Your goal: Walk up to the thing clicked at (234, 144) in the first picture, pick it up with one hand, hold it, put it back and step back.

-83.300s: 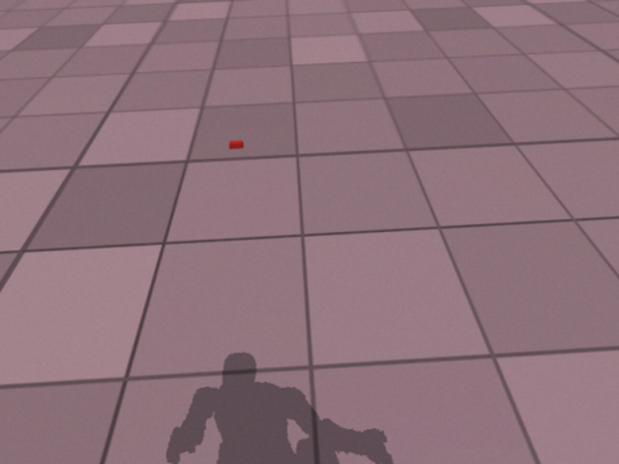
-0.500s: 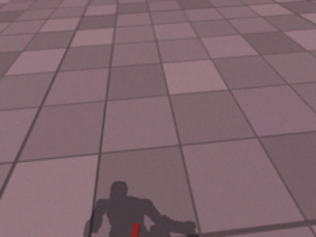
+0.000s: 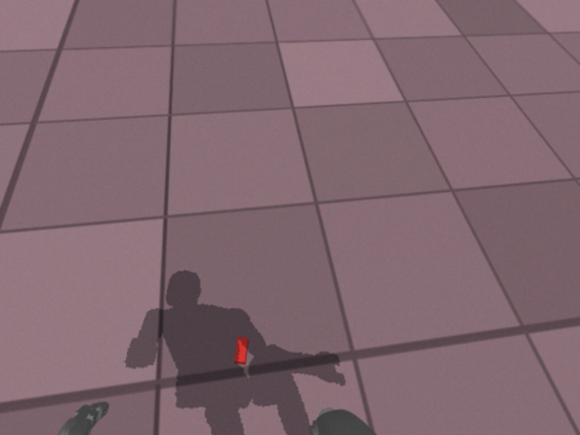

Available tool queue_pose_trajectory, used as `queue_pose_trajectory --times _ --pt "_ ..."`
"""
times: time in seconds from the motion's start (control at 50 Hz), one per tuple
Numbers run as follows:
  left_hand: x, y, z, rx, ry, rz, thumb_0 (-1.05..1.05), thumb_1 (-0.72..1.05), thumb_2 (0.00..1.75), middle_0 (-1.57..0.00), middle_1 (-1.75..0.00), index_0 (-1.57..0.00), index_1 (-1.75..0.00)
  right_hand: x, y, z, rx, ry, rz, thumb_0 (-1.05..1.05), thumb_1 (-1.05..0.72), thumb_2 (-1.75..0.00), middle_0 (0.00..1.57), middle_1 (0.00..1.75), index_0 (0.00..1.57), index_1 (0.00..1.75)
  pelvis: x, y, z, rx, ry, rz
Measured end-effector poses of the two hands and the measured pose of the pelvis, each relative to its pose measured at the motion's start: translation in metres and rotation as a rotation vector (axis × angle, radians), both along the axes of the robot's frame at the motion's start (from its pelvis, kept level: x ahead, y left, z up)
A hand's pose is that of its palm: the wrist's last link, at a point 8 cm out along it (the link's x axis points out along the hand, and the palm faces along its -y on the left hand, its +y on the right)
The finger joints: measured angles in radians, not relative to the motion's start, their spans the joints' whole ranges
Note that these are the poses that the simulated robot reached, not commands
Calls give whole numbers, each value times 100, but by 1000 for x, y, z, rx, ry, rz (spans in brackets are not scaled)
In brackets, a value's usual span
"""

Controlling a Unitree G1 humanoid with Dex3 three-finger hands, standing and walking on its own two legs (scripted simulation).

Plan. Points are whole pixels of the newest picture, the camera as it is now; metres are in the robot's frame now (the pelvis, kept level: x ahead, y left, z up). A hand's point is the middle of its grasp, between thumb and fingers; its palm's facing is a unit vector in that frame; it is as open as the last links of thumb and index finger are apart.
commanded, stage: step back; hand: left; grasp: from above
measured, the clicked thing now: (241, 350) +0.43 +0.13 -0.75
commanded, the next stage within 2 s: none
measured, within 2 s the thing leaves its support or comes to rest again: neither
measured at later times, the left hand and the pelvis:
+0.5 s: hand out of the picture -0.04 +0.24 -0.14, palm faces -0.05 -0.91 -0.41, open 7.4 cm; pelvis -0.13 -0.02 +0.00, yaw -4 degrees
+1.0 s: hand out of the picture -0.19 +0.24 -0.16, palm faces -0.04 -0.92 -0.39, open 7.4 cm; pelvis -0.31 -0.03 -0.01, yaw -4 degrees
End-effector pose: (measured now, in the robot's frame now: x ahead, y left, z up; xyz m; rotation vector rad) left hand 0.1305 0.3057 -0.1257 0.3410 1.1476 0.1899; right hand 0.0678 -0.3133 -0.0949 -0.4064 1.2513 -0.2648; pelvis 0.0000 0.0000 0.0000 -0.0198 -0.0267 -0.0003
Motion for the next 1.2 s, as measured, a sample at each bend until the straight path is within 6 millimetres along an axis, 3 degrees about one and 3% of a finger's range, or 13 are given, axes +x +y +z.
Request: queue_pose_trajectory --times 0.18,0.34,0.44,0.56,0.66,0.78,0.92,1.04,1.14,1.2 --pt "-56 -1 0 8 60 -39 1 91 90 -20 -30 -20 -30 -32 9 -5 26 -102 -20 1 -90 -90 20 30 20 30 -40 2 -3 2 -17 -64" --pt "-115 -18 7 41 41 -56 1 91 90 -20 -30 -20 -30 -81 -20 -25 53 -140 -32 1 -90 -90 20 30 20 30 -93 -17 -16 4 -27 -97" --pt "-163 -27 22 44 46 -22 1 91 90 -20 -30 -20 -30 -118 -32 -23 61 -106 -54 1 -90 -90 20 30 20 30 -119 -24 -6 40 -33 -84" --pt "-180 -27 30 52 -28 -13 1 90 90 -20 -30 -20 -30 -171 -35 -19 39 -25 -27 1 -90 -90 20 30 20 30 -152 -24 -3 41 -14 -40" --pt "-192 -18 18 26 -105 -21 1 90 90 -20 -30 -20 -30 -204 -27 -21 10 6 13 1 -90 -90 20 30 20 30 -188 -15 -14 25 -11 8" --pt "-231 -14 11 -4 -69 -1 1 91 90 -20 -30 -20 -30 -236 -10 -7 18 -27 31 1 -90 -90 20 30 20 30 -228 -11 -6 8 -24 5" --pt "-292 -15 9 6 -26 4 1 91 90 -20 -30 -20 -30 -253 -15 3 3 -126 46 1 -90 -90 20 30 20 30 -274 -19 -4 -5 -16 -36" --pt "-352 -27 4 43 23 -20 1 91 90 -20 -30 -20 -30 -279 -40 -10 14 -198 54 1 -90 -90 20 30 20 30 -325 -37 -17 8 -10 -79" --pt "-415 -42 14 52 62 -5 1 91 90 -20 -30 -20 -30 -322 -55 -20 31 -168 14 1 -90 -90 20 30 20 30 -361 -47 -14 25 -19 -68" --pt "-439 -44 21 63 66 18 1 91 90 -20 -30 -20 -30 -354 -57 -21 40 -128 13 1 -90 -90 20 30 20 30 -379 -47 -9 43 -12 -48"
